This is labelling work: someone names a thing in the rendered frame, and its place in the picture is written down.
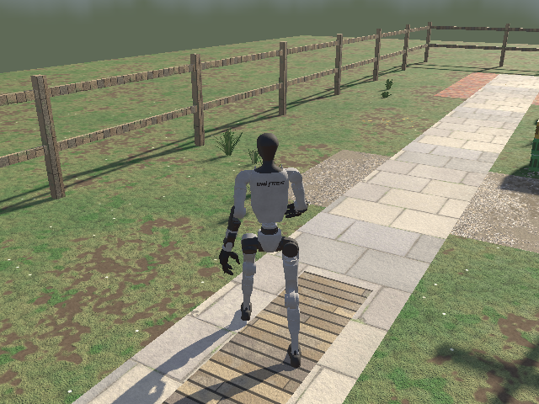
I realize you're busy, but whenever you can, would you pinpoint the robot left forearm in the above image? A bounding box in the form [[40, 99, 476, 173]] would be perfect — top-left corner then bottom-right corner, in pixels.
[[222, 206, 241, 252]]

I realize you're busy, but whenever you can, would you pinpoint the humanoid robot torso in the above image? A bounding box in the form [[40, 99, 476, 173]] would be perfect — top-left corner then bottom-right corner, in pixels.
[[249, 164, 289, 253]]

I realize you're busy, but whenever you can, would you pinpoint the left robot upper arm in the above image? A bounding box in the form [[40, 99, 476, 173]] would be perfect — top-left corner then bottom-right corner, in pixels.
[[233, 170, 252, 219]]

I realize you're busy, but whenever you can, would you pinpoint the robot right forearm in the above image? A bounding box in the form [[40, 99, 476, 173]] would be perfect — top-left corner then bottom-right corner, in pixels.
[[294, 200, 308, 214]]

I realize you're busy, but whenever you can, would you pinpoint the right robot upper arm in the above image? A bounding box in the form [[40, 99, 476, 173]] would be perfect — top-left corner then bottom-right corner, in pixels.
[[286, 167, 307, 210]]

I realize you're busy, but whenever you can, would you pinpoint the left robot hand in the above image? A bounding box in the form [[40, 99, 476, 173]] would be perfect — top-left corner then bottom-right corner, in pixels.
[[219, 249, 240, 275]]

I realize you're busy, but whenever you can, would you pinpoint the right robot hand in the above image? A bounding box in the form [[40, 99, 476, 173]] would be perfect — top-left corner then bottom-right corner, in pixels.
[[285, 203, 302, 218]]

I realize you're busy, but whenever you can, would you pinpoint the robot left thigh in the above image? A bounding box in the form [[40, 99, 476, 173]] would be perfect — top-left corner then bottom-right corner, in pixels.
[[241, 233, 259, 276]]

